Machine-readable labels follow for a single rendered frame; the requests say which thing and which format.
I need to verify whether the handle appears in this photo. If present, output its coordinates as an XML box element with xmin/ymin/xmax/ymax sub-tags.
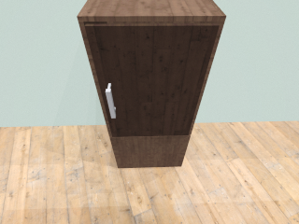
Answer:
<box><xmin>105</xmin><ymin>83</ymin><xmax>116</xmax><ymax>119</ymax></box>

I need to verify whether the cupboard door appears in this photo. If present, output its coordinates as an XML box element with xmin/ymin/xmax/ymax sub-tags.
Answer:
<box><xmin>84</xmin><ymin>23</ymin><xmax>220</xmax><ymax>137</ymax></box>

